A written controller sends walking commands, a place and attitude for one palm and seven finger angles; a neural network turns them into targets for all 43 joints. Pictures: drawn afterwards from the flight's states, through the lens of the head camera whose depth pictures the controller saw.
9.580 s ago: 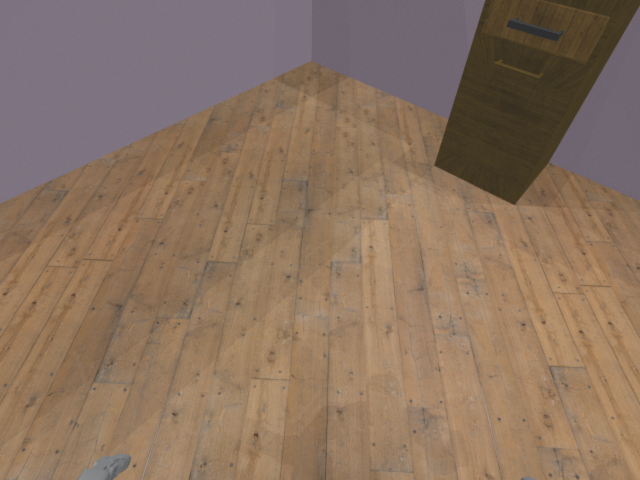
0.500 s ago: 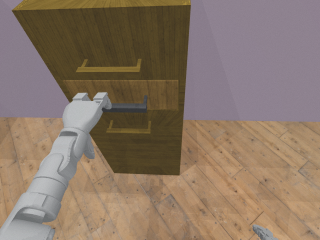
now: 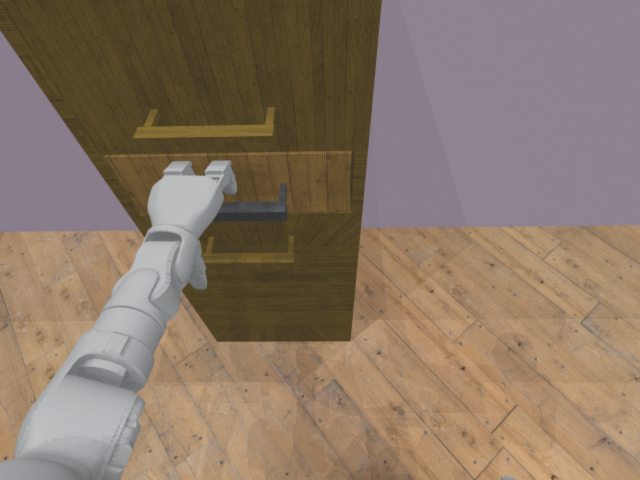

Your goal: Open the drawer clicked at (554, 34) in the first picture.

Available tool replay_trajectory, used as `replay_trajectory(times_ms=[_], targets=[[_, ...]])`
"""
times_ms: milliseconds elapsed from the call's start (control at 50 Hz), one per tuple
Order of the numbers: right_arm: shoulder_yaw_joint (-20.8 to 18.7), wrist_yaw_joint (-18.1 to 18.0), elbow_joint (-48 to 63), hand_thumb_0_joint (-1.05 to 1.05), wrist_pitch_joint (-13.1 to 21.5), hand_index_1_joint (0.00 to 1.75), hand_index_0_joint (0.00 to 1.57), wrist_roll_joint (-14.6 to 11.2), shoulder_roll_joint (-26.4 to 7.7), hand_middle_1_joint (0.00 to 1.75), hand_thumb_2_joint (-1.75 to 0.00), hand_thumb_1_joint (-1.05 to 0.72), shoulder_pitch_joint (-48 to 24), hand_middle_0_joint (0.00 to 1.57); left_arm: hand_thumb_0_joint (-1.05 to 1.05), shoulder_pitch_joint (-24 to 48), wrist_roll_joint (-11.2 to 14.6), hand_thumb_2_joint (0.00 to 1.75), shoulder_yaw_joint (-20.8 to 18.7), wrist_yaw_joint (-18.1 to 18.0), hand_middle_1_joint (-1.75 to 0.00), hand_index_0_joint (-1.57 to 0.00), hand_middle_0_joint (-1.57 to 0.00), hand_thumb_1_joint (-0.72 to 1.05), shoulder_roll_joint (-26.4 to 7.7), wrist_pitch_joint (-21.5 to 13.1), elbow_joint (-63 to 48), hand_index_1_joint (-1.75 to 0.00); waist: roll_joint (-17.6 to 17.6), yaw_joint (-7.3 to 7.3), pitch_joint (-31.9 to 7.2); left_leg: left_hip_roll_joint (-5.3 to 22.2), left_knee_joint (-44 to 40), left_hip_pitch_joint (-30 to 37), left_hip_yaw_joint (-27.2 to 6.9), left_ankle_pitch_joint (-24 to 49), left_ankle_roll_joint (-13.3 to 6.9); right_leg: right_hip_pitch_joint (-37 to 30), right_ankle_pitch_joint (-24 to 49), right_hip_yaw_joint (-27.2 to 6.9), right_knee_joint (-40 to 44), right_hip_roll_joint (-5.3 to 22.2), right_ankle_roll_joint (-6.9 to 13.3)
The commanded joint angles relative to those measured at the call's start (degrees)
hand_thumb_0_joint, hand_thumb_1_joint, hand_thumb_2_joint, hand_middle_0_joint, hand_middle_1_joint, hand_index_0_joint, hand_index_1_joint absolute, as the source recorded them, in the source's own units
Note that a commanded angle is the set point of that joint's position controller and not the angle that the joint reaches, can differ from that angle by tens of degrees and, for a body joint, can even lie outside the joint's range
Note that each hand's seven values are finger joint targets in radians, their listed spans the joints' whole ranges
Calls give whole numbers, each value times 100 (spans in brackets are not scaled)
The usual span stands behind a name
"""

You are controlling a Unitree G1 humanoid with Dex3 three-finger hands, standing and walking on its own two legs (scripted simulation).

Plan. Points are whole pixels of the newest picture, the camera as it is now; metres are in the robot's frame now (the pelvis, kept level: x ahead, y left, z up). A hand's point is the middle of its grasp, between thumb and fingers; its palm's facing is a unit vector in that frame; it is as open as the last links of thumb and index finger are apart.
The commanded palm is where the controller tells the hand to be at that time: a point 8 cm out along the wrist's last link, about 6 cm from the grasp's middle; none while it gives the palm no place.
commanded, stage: move the hooked fingers above the handle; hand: left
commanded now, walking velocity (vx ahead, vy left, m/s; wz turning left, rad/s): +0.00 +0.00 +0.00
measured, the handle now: (233, 201) +0.53 +0.17 -0.02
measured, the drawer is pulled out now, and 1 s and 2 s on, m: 0.00 0.00 0.00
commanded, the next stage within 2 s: lower the fingers behind the handle in 0.96 s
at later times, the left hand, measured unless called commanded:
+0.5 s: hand (222, 208) +0.47 +0.16 +0.03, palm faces -0.04 -0.03 -1.00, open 13.9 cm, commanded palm +0.45 +0.17 +0.10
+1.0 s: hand (220, 213) +0.46 +0.16 +0.04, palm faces -0.07 -0.03 -1.00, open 13.9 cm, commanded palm +0.44 +0.17 +0.10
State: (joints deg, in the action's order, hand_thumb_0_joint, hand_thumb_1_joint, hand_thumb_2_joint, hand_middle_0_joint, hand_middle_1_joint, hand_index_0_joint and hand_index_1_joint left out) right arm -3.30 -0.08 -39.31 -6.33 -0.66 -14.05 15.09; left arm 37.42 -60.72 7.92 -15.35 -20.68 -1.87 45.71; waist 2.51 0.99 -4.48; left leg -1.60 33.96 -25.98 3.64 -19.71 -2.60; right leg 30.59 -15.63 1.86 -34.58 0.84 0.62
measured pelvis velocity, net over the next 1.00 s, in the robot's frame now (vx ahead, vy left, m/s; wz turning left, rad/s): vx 0.00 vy -0.02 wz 0.00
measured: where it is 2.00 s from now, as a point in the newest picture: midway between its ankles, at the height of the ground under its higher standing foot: outside the picture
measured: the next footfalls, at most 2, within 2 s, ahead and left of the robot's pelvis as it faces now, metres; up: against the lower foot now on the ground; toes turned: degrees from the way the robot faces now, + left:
none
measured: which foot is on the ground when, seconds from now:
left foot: down 0.00-1.00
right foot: down 0.00-1.00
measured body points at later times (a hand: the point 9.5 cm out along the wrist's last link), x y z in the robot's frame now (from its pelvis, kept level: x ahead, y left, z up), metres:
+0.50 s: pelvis +0.00 -0.01 +0.00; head +0.08 -0.03 +0.44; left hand +0.47 +0.16 +0.09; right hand +0.02 -0.28 -0.14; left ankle -0.04 +0.09 -0.73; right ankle +0.01 -0.11 -0.73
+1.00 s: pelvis +0.00 -0.02 +0.00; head +0.07 -0.03 +0.44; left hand +0.46 +0.16 +0.09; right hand +0.07 -0.28 -0.14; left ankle -0.04 +0.09 -0.73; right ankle +0.01 -0.11 -0.73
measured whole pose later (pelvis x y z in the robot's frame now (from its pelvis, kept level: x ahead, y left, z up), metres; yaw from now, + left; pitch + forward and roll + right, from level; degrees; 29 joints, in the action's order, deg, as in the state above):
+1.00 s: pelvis +0.00 -0.02 +0.00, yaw +0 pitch +14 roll +0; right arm -2.9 -1.1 -38.6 -6.1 -0.4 -14.7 15.8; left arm 44.3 -60.6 6.6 -15.6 -21.1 0.0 56.3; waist 2.6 3.7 -5.8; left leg -0.4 34.2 -28.3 3.4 -19.6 -1.5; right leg 33.0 -15.5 2.1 -34.7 -0.4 1.8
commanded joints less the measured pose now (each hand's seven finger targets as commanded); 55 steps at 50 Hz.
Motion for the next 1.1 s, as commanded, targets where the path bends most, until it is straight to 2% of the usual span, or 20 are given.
replay_trajectory(times_ms=[0,60,80,120,140,200,240,300,320,340,380,440,500,580,620,700,720,900,960,1080], targets=[[-262,-43,455,0,132,30,20,44,-784,30,-90,-90,370,20,0,2965,-51,30,-422,-396,-120,-30,-30,-50,-1097,138,-742,-120,-265,204,-2237,78,-160,804,-373,2669,172,-1022,1767,-42,87,-235,221],[-278,-27,412,0,117,30,20,66,-786,30,-90,-90,460,20,0,3146,-47,30,-277,-419,-120,-30,-30,-50,-945,183,-636,-120,-25,243,-2476,97,-83,974,-370,2904,190,-942,1870,-58,46,-236,214],[-289,-24,388,0,112,30,20,75,-771,30,-90,-90,495,20,0,3172,-32,30,-234,-413,-120,-30,-30,-50,-858,215,-484,-120,-123,281,-2462,97,-58,954,-352,2856,172,-930,1881,-59,60,-246,206],[-250,-38,347,0,96,30,20,70,-820,30,-90,-90,571,20,0,3219,-51,30,-387,-412,-120,-30,-30,-50,-1087,274,-99,-120,-207,314,-2250,84,-84,663,-345,2638,150,-918,1825,-52,54,-251,211],[-251,-29,348,0,99,30,20,73,-819,30,-90,-90,581,20,0,3328,-42,30,-245,-415,-120,-30,-30,-50,-925,297,-65,-120,-236,368,-2170,73,-91,601,-337,2534,135,-884,1801,-53,69,-249,205],[-242,-51,360,0,100,30,20,92,-855,30,-90,-90,665,20,0,3418,-66,30,-440,-447,-120,-30,-30,-50,-1136,317,171,-120,-359,369,-2321,54,-57,441,-317,2470,100,-999,1863,-85,48,-256,202],[-250,-58,347,0,113,30,20,100,-841,30,-90,-90,745,20,0,3692,-94,30,-377,-487,-120,-30,-30,-50,-1124,279,66,-120,-166,414,-2499,59,-18,465,-307,2504,96,-982,1932,-108,-8,-247,199],[-249,-56,374,0,96,30,20,128,-866,30,-90,-90,793,20,0,3296,-109,30,-830,-515,-120,-30,-30,-50,-1558,258,210,-120,-119,227,-2780,60,36,418,-269,2838,107,-1261,2192,-130,-79,-254,209],[-255,-57,405,0,88,30,20,137,-854,30,-90,-90,791,20,0,3338,-117,30,-793,-534,-120,-30,-30,-50,-1562,238,65,-120,-66,230,-2866,58,44,408,-235,2835,94,-1330,2291,-162,-88,-244,192],[-254,-45,434,0,82,30,20,130,-822,30,-90,-90,782,20,0,3106,-118,30,-766,-546,-120,-30,-30,-50,-1463,257,122,-120,-62,168,-2846,60,20,381,-229,2888,99,-1372,2304,-141,-88,-243,198],[-273,-24,427,0,93,30,20,113,-827,30,-90,-90,769,20,0,3050,-108,30,-531,-550,-120,-30,-30,-50,-1152,300,170,-120,-147,254,-2563,92,1,359,-202,2798,95,-1193,2225,-110,-22,-253,184],[-288,-37,452,0,84,30,20,98,-851,30,-90,-90,750,20,0,2977,-114,30,-719,-566,-120,-30,-30,-50,-1395,308,6,-120,-332,221,-2668,72,-33,302,-153,2740,47,-1482,2395,-170,16,-246,166],[-310,-46,429,0,88,30,20,80,-835,30,-90,-90,721,20,0,3217,-72,30,-473,-525,-120,-30,-30,-50,-1135,258,-199,-120,-320,339,-2552,65,-69,382,-171,2582,35,-1397,2274,-158,97,-238,161],[-310,-73,394,0,94,30,20,79,-826,30,-90,-90,693,20,0,3278,-67,30,-535,-529,-120,-30,-30,-50,-1283,180,-418,-120,-149,323,-2607,40,-107,520,-170,2457,23,-1444,2195,-197,147,-229,159],[-302,-80,379,0,105,30,20,77,-802,30,-90,-90,672,20,0,3340,-69,30,-435,-543,-120,-30,-30,-50,-1170,177,-383,-120,-108,367,-2487,30,-122,548,-186,2384,22,-1345,2095,-180,182,-224,162],[-248,-118,350,0,110,30,20,50,-821,30,-90,-90,585,20,0,3369,-85,30,-545,-556,-120,-30,-30,-50,-1350,278,-87,-120,-330,401,-2245,-5,-171,337,-160,2083,15,-1367,1941,-193,239,-212,155],[-235,-122,351,0,117,30,20,44,-813,30,-90,-90,577,20,0,3441,-78,30,-405,-542,-120,-30,-30,-50,-1240,321,-1,-120,-304,445,-2204,-16,-178,312,-149,1977,13,-1320,1891,-205,246,-201,140],[-208,-172,501,0,122,30,20,51,-837,30,-90,-90,544,20,0,3175,-16,30,-459,-250,-120,-30,-30,-50,-1281,224,97,-120,-445,363,-2405,-36,-108,254,-125,2192,4,-1583,2279,-237,160,-168,125],[-235,-167,516,0,134,30,20,65,-805,30,-90,-90,545,20,0,3198,-37,30,-475,-286,-120,-30,-30,-50,-1273,35,-258,-120,-222,321,-2548,-27,-60,364,-119,2327,16,-1529,2368,-240,104,-169,132],[-255,-120,423,0,166,30,20,83,-789,30,-90,-90,621,20,0,3196,-134,30,-558,-585,-120,-30,-30,-50,-1276,21,-136,-120,-203,347,-2322,-17,-22,273,-176,2269,47,-1203,2099,-171,65,-208,167]])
